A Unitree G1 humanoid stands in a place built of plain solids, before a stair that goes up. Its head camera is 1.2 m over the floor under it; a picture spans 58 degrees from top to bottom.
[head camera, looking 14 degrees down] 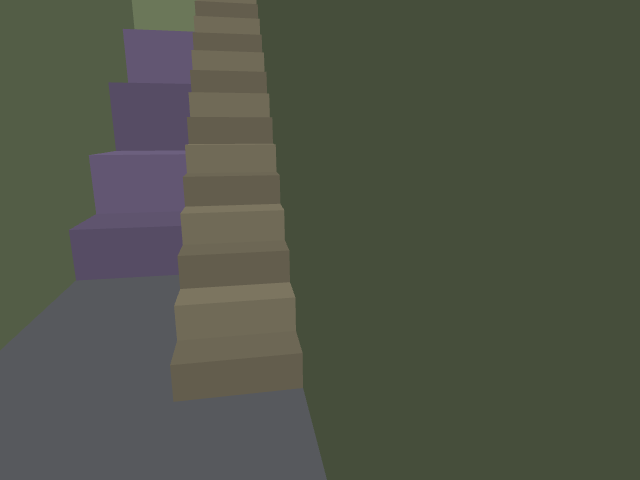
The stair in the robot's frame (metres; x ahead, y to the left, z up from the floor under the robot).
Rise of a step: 0.19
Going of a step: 0.24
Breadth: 0.60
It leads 11 degrees to the left of straight ahead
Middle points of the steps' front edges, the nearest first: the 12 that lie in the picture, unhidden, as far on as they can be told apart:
1.80 0.38 0.19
2.04 0.42 0.37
2.27 0.47 0.56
2.51 0.51 0.74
2.75 0.55 0.93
2.98 0.60 1.12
3.22 0.64 1.30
3.45 0.69 1.49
3.69 0.73 1.68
3.93 0.77 1.86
4.16 0.82 2.05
4.40 0.86 2.23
